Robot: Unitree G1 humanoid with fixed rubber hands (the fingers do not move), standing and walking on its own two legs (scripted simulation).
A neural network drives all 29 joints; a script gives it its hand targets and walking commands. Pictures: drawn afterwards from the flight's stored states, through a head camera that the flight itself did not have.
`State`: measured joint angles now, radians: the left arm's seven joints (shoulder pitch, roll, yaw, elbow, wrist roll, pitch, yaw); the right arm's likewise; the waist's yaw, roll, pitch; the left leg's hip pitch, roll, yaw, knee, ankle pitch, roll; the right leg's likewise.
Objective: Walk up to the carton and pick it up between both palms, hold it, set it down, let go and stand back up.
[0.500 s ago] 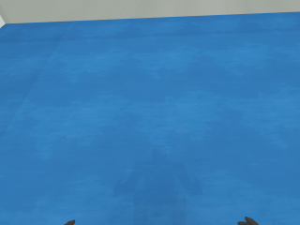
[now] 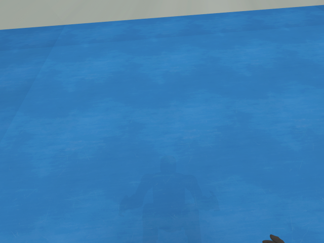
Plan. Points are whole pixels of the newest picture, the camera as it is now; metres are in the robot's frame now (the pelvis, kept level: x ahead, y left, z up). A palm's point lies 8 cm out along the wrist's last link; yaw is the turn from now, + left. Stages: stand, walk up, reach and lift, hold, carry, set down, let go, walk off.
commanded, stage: walk up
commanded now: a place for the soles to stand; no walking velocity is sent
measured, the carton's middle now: out of the picture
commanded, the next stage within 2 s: none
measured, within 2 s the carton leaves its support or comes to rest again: neither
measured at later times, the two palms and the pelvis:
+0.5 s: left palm (110, 236) +0.16 +0.17 -0.08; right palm out of the picture -0.02 -0.44 -0.10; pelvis -0.03 -0.11 +0.01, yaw -20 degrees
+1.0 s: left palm (169, 225) +0.20 +0.03 -0.09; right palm out of the picture -0.20 -0.48 -0.10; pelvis -0.07 -0.18 +0.00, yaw -36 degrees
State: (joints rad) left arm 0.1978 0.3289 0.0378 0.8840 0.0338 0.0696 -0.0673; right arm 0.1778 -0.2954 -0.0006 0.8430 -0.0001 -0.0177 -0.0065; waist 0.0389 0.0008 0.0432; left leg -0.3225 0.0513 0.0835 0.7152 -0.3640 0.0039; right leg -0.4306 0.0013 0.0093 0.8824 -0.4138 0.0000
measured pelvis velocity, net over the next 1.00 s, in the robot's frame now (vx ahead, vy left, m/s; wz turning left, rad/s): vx -0.07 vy -0.18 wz -0.63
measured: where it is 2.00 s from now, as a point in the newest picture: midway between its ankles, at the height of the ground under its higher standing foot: outside the picture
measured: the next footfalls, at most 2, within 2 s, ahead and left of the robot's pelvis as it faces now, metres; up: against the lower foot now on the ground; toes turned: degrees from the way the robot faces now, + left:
right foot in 0.22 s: +0.05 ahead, -0.19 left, +0.00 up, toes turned -14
left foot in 0.58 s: +0.10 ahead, -0.04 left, +0.00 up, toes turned -18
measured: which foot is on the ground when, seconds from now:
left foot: down 0.00-0.22, up 0.24-0.56, down 0.58-0.96, up 0.98-1.00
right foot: up 0.00-0.20, down 0.22-0.62, up 0.64-0.92, down 0.94-1.00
